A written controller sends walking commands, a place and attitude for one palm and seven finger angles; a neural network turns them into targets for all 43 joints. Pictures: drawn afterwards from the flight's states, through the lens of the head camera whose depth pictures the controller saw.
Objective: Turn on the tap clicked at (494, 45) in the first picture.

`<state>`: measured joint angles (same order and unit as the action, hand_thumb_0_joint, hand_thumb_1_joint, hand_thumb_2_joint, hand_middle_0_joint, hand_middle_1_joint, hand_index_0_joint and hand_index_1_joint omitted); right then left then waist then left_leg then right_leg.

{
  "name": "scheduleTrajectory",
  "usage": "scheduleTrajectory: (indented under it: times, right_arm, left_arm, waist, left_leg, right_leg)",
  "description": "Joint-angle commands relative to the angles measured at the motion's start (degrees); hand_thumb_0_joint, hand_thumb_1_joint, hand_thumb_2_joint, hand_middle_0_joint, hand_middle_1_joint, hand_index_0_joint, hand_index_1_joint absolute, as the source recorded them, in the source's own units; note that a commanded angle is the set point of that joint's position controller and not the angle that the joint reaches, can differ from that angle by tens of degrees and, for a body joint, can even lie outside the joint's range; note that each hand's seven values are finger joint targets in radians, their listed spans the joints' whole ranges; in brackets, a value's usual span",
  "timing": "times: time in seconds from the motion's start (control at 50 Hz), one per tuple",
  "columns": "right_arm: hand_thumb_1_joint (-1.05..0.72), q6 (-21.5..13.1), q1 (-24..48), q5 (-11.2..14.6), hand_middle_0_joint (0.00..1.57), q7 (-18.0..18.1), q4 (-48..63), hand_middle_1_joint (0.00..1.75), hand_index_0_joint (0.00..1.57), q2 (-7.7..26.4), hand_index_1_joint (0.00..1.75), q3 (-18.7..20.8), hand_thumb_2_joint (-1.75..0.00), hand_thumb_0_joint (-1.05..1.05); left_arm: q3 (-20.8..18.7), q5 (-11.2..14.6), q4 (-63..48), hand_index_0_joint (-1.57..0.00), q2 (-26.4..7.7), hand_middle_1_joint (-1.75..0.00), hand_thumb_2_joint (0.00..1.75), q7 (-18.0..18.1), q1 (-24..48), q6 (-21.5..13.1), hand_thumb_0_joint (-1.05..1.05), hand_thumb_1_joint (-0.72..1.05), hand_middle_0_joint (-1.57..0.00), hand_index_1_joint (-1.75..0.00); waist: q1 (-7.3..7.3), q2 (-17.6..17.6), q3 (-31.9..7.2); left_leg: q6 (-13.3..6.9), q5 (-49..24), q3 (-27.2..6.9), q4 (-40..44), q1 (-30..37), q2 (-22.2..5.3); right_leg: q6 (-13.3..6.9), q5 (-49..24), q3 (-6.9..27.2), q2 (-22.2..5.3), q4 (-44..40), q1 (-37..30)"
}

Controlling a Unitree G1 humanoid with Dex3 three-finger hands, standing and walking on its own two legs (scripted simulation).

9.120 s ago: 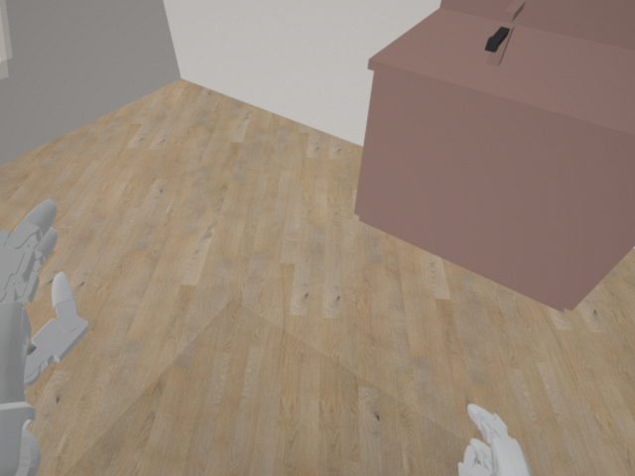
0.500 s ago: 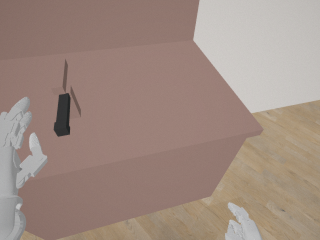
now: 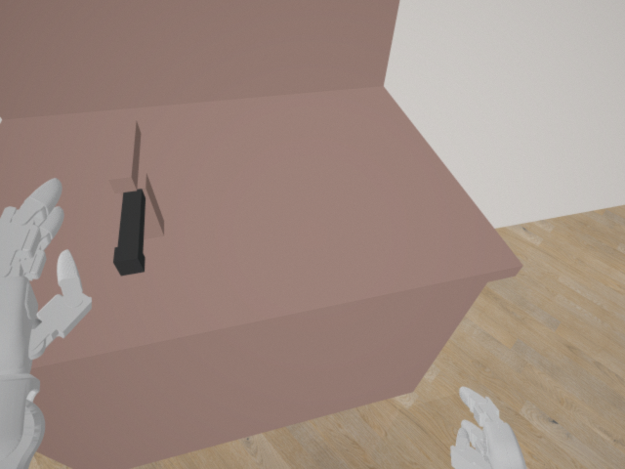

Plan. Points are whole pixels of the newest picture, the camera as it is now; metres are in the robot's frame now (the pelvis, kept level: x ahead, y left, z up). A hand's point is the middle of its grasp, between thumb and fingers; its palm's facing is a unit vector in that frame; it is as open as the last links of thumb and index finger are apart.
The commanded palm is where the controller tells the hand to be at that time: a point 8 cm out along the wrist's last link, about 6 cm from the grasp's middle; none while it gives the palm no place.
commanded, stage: look again from close up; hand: left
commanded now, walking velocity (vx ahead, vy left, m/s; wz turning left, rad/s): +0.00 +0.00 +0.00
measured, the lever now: (129, 259) +0.33 +0.27 +0.09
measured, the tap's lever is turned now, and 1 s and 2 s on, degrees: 0 0 0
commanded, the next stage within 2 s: shuffle to correct the standing spot in 0.28 s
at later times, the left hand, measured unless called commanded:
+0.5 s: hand (49, 312) +0.21 +0.28 +0.15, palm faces +0.36 -0.83 -0.43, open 7.4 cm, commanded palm +0.14 +0.30 +0.17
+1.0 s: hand (106, 391) +0.15 +0.20 +0.14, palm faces +0.28 -0.89 -0.37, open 7.4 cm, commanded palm +0.09 +0.24 +0.17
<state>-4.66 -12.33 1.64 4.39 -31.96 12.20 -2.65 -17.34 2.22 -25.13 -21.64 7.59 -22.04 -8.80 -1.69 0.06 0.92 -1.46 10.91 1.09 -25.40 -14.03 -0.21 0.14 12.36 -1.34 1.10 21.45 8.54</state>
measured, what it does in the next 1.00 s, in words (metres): shifts its weight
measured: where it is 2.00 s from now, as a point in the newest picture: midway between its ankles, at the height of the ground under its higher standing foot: outside the picture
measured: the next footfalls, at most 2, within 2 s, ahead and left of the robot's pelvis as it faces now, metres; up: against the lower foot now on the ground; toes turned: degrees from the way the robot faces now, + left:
left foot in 1.38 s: -0.02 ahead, +0.08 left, +0.00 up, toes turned -2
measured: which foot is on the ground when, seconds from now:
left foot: down 0.00-1.00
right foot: down 0.00-1.00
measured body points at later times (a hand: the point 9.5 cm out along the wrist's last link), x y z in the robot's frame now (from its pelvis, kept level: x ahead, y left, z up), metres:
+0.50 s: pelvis -0.02 +0.02 -0.01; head +0.04 +0.05 +0.43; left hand +0.19 +0.32 +0.18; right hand +0.14 -0.21 -0.10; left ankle +0.03 +0.10 -0.74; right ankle -0.01 -0.12 -0.74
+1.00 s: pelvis -0.09 -0.03 -0.02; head -0.06 -0.01 +0.43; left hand +0.13 +0.25 +0.16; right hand +0.07 -0.28 -0.09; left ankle +0.02 +0.10 -0.74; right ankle -0.01 -0.12 -0.74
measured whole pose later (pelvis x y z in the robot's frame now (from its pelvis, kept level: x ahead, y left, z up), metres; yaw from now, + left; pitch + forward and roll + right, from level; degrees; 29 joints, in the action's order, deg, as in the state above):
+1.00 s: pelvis -0.09 -0.03 -0.02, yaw -4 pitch -3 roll -1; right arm -6.6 -12.0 1.0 1.6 -32.1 13.2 0.3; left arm -21.3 4.0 -30.5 -21.3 4.6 -24.0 -7.5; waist -0.2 1.3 6.6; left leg -0.1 19.1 2.9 -39.2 -24.4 -5.0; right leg -3.0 11.0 -4.9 1.9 33.8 19.9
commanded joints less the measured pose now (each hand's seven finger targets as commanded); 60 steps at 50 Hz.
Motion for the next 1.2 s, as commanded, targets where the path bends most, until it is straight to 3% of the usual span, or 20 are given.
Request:
scheduleTrajectory:
  times: [0.0, 0.02, 0.06, 0.12, 0.26, 0.34, 0.4, 0.46, 0.5, 0.56, 0.58, 0.64, 0.66, 0.68, 0.7, 0.84, 0.96, 1.06, 1.12, 1.18]
  right_arm:
    - [-0.90, -4.8, 4.6, -1.1, 0.20, -0.3, 6.6, 0.30, 0.20, 6.8, 0.30, 1.6, -0.90, 0.00]
    - [-0.90, -5.4, 4.3, -2.2, 0.20, -1.6, 7.6, 0.30, 0.20, 9.3, 0.30, 3.7, -0.90, 0.00]
    - [-0.90, -6.1, 3.4, -1.4, 0.20, -4.2, 7.0, 0.30, 0.20, 8.1, 0.30, 3.8, -0.90, 0.00]
    - [-0.90, -7.5, 0.5, -0.9, 0.20, -6.5, 8.0, 0.30, 0.20, 9.1, 0.30, 4.9, -0.90, 0.00]
    - [-0.90, -8.2, 2.9, -1.5, 0.20, -5.0, 4.4, 0.30, 0.20, 9.4, 0.30, 4.8, -0.90, 0.00]
    - [-0.90, -8.8, 1.2, -1.1, 0.20, -5.1, 3.8, 0.30, 0.20, 8.5, 0.30, 4.8, -0.90, 0.00]
    - [-0.90, -9.5, 0.5, -1.2, 0.20, -5.6, 3.9, 0.30, 0.20, 8.1, 0.30, 5.2, -0.90, 0.00]
    - [-0.90, -9.9, -0.5, -1.6, 0.20, -6.3, 4.2, 0.30, 0.20, 8.0, 0.30, 6.1, -0.90, 0.00]
    - [-0.90, -9.5, -1.0, -1.5, 0.20, -6.6, 5.3, 0.30, 0.20, 8.5, 0.30, 6.6, -0.90, 0.00]
    - [-0.90, -8.6, 1.3, -0.7, 0.20, -6.3, 7.5, 0.30, 0.20, 8.6, 0.30, 6.7, -0.90, 0.00]
    - [-0.90, -7.9, 2.2, -0.9, 0.20, -6.3, 8.2, 0.30, 0.20, 8.1, 0.30, 6.1, -0.90, 0.00]
    - [-0.90, -6.8, 4.1, 0.0, 0.20, -5.4, 9.7, 0.30, 0.20, 7.5, 0.30, 6.2, -0.90, 0.00]
    - [-0.90, -6.5, 4.5, -0.1, 0.20, -4.8, 9.7, 0.30, 0.20, 7.7, 0.30, 6.2, -0.90, 0.00]
    - [-0.90, -5.9, 4.6, -0.3, 0.20, -4.6, 9.8, 0.30, 0.20, 6.8, 0.30, 5.7, -0.90, 0.00]
    - [-0.90, -5.8, 5.3, -0.2, 0.20, -4.2, 10.2, 0.30, 0.20, 7.0, 0.30, 6.0, -0.90, 0.00]
    - [-0.90, -5.5, 5.4, -0.7, 0.20, -2.4, 9.8, 0.30, 0.20, 6.4, 0.30, 5.3, -0.90, 0.00]
    - [-0.90, -5.5, 5.0, -0.4, 0.20, -2.0, 9.1, 0.30, 0.20, 6.7, 0.30, 5.0, -0.90, 0.00]
    - [-0.90, -5.4, 5.1, -0.6, 0.20, -2.3, 8.9, 0.30, 0.20, 7.0, 0.30, 4.8, -0.90, 0.00]
    - [-0.90, -4.9, 5.5, -0.5, 0.20, -2.8, 9.2, 0.30, 0.20, 7.4, 0.30, 4.6, -0.90, 0.00]
    - [-0.90, -4.8, 5.2, -0.5, 0.20, -3.1, 9.4, 0.30, 0.20, 7.3, 0.30, 4.8, -0.90, 0.00]
  left_arm:
    - [-13.9, -2.5, 0.6, -0.20, -18.8, -0.30, 0.90, 0.4, 25.2, -7.7, 0.00, 0.90, -0.20, -0.30]
    - [-15.6, -1.2, -1.3, -0.20, -21.2, -0.30, 0.90, -0.1, 21.6, -8.1, 0.00, 0.90, -0.20, -0.30]
    - [-9.8, 1.5, 0.8, -0.20, -12.2, -0.30, 0.90, -1.6, 5.7, -8.7, 0.00, 0.90, -0.20, -0.30]
    - [-10.3, 3.5, -8.5, -0.20, -12.6, -0.30, 0.90, -1.4, -2.9, -10.6, 0.00, 0.90, -0.20, -0.30]
    - [-16.5, 3.6, -12.8, -0.20, -19.2, -0.30, 0.90, 0.0, 4.6, -13.4, 0.00, 0.90, -0.20, -0.30]
    - [-13.2, 3.2, -14.7, -0.20, -16.9, -0.30, 0.90, -0.6, 5.5, -13.1, 0.00, 0.90, -0.20, -0.30]
    - [-11.8, 2.5, -17.6, -0.20, -15.6, -0.30, 0.90, -0.6, 3.9, -12.0, 0.00, 0.90, -0.20, -0.30]
    - [-12.5, 1.6, -17.2, -0.20, -15.1, -0.30, 0.90, -0.8, 2.4, -10.6, 0.00, 0.90, -0.20, -0.30]
    - [-11.3, 1.1, -17.2, -0.20, -13.5, -0.30, 0.90, -1.2, 4.4, -9.7, 0.00, 0.90, -0.20, -0.30]
    - [-12.5, 1.2, -15.6, -0.20, -13.4, -0.30, 0.90, -1.6, 3.3, -8.0, 0.00, 0.90, -0.20, -0.30]
    - [-11.4, 1.4, -14.8, -0.20, -10.8, -0.30, 0.90, -1.9, 2.2, -7.6, 0.00, 0.90, -0.20, -0.30]
    - [-12.3, 2.5, -15.8, -0.20, -11.0, -0.30, 0.90, -2.2, 2.6, -6.9, 0.00, 0.90, -0.20, -0.30]
    - [-14.2, 2.6, -15.9, -0.20, -13.0, -0.30, 0.90, -1.8, 1.5, -6.6, 0.00, 0.90, -0.20, -0.30]
    - [-12.0, 2.7, -14.8, -0.20, -9.7, -0.30, 0.90, -2.0, -0.4, -6.2, 0.00, 0.90, -0.20, -0.30]
    - [-11.7, 2.9, -17.4, -0.20, -10.4, -0.30, 0.90, -2.1, 1.7, -5.9, 0.00, 0.90, -0.20, -0.30]
    - [-10.8, 2.4, -16.8, -0.20, -9.4, -0.30, 0.90, -2.2, 1.5, -3.4, 0.00, 0.90, -0.20, -0.30]
    - [-10.9, 2.2, -18.2, -0.20, -10.6, -0.30, 0.90, -1.8, 2.8, -2.0, 0.00, 0.90, -0.20, -0.30]
    - [-11.6, 2.4, -19.9, -0.20, -11.1, -0.30, 0.90, -1.8, 2.3, -1.4, 0.00, 0.90, -0.20, -0.30]
    - [-11.0, 2.1, -19.1, -0.20, -9.8, -0.30, 0.90, -2.2, 2.5, -0.9, 0.00, 0.90, -0.20, -0.30]
    - [-11.1, 2.0, -18.2, -0.20, -10.3, -0.30, 0.90, -2.7, 3.2, -0.3, 0.00, 0.90, -0.20, -0.30]
  waist:
    - [0.50, -5.7, -1.6]
    - [-0.13, -3.4, -3.8]
    - [-0.56, 1.2, -10.2]
    - [-1.62, 4.6, -9.9]
    - [-0.02, -1.9, -9.7]
    - [-0.05, -7.1, -11.7]
    - [-0.33, -10.0, -11.0]
    - [-0.94, -9.2, -11.1]
    - [-0.42, -7.1, -10.3]
    - [-0.22, -6.4, -9.3]
    - [0.10, -5.7, -8.3]
    - [0.93, -1.8, -3.8]
    - [1.02, -2.9, -4.0]
    - [1.26, -3.5, -4.1]
    - [1.30, -4.8, -3.6]
    - [1.60, 0.2, -5.2]
    - [1.81, -0.2, -4.3]
    - [1.72, -4.6, -3.3]
    - [1.07, -9.9, -1.9]
    - [0.51, -6.3, -1.3]
  left_leg:
    - [-0.2, 4.5, -4.5, 3.9, 0.9, -4.5]
    - [0.6, 4.9, -3.4, 1.3, 0.5, -3.5]
    - [0.2, -1.1, -2.4, -2.8, 3.6, -2.7]
    - [0.0, -6.6, -2.6, -4.5, 1.9, -2.5]
    - [0.3, -9.6, -5.0, -1.0, 2.3, -3.0]
    - [0.1, -19.5, -6.6, -1.0, 6.2, -5.3]
    - [0.0, -30.1, -9.1, 1.1, 10.2, -9.8]
    - [-0.5, -37.1, -9.4, 1.4, 10.9, -13.1]
    - [0.0, -35.0, -8.5, 0.7, 9.2, -13.6]
    - [0.4, -20.0, -7.1, 1.1, 4.8, -12.4]
    - [0.2, -10.6, -6.6, 1.8, 2.2, -12.0]
    - [1.0, 17.4, -4.8, 2.0, -5.8, -8.2]
    - [1.0, 18.0, -4.3, 2.1, -5.2, -7.5]
    - [1.0, 19.3, -3.3, 1.2, -5.0, -7.2]
    - [1.0, 19.9, -2.9, 0.4, -5.0, -6.8]
    - [0.7, 17.6, -0.2, -6.5, -2.7, -6.1]
    - [0.6, 18.1, 1.3, -12.8, -0.9, -4.5]
    - [-0.5, 22.7, -1.1, -9.6, -3.2, -5.8]
    - [-1.1, 32.1, -4.2, -4.6, -12.4, -8.4]
    - [-0.6, 31.6, -2.5, -8.9, -15.5, -7.0]
  right_leg:
    - [-2.3, 8.7, 2.9, -3.2, -0.2, 10.8]
    - [-3.0, 3.7, 5.8, -4.4, -2.2, 10.1]
    - [-4.1, -6.2, 7.7, -6.7, -0.1, 6.3]
    - [-3.4, -15.2, 7.3, -8.7, 1.2, 4.6]
    - [-2.3, -12.2, 4.7, -7.2, 4.9, 4.8]
    - [-1.3, -6.6, 2.4, -6.5, 7.5, 5.2]
    - [-0.2, 6.8, 0.3, -5.2, 13.8, 10.9]
    - [0.5, 11.7, 0.3, -5.0, 17.5, 13.0]
    - [0.6, 9.9, -0.3, -4.9, 14.4, 11.1]
    - [0.3, 6.1, -1.2, -4.3, 8.3, 6.9]
    - [0.3, 5.5, -1.6, -3.9, 6.2, 5.7]
    - [-1.2, 6.0, 0.4, -5.2, 0.7, 6.0]
    - [-1.6, 6.6, 1.3, -5.4, 0.4, 7.0]
    - [-1.9, 8.4, 1.4, -5.1, 0.1, 8.3]
    - [-2.2, 10.1, 2.3, -5.5, 0.0, 9.9]
    - [-2.7, 11.4, 4.0, -6.0, -0.2, 13.4]
    - [-4.4, 15.6, 5.6, -7.5, -0.4, 17.7]
    - [-3.8, 17.0, 2.6, -4.5, 4.9, 17.6]
    - [-2.8, 16.5, -1.5, -0.3, 11.0, 11.6]
    - [-3.7, 16.7, -1.2, 0.3, 10.5, 9.0]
